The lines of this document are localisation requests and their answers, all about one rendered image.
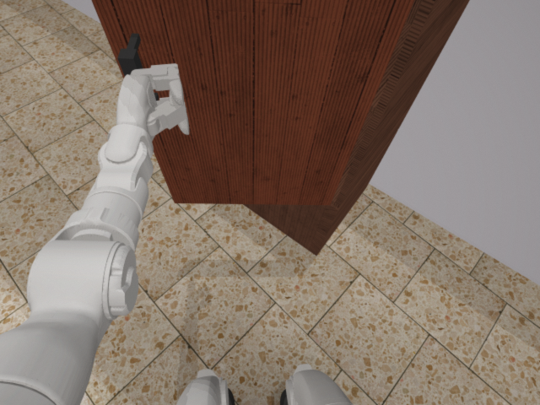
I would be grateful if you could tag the robot left hand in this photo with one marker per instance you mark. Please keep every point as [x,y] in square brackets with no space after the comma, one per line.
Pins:
[137,105]

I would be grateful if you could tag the left robot upper arm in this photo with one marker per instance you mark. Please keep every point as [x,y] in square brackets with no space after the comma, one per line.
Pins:
[78,287]

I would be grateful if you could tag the cupboard door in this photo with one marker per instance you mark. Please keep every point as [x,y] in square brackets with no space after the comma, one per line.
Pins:
[276,91]

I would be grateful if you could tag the robot right thigh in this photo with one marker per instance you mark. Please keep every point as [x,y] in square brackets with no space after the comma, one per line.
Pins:
[313,387]

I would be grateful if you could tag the handle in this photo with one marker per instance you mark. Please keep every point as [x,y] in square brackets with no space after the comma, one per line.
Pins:
[129,58]

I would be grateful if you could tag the right robot shin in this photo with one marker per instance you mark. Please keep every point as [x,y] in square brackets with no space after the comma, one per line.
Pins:
[303,367]

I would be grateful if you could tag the left robot forearm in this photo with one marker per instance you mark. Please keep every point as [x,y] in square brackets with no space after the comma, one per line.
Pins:
[115,205]

